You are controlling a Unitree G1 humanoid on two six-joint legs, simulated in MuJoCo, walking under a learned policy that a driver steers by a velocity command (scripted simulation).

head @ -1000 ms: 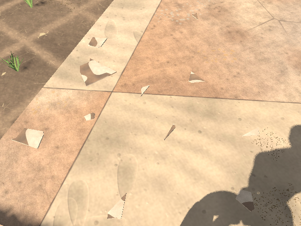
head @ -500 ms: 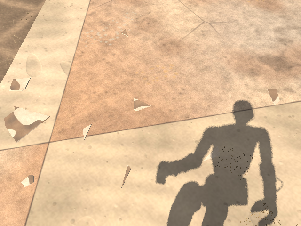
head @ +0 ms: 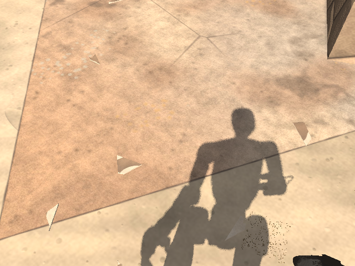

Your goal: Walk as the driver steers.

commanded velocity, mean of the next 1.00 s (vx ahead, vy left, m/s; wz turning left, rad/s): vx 0.50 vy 0.00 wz -0.01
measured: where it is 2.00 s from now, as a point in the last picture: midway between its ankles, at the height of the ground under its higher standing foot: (184, 143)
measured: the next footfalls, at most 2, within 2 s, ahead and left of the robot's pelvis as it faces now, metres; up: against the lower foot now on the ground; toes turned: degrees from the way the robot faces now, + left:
left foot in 0.02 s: +0.17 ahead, +0.12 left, +0.00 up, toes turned -2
right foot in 0.52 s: +0.36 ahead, -0.13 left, +0.00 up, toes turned -13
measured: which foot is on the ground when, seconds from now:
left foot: up 0.00-0.00, down 0.02-0.54, up 0.56-1.00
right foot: down 0.00-0.04, up 0.06-0.50, down 0.52-1.00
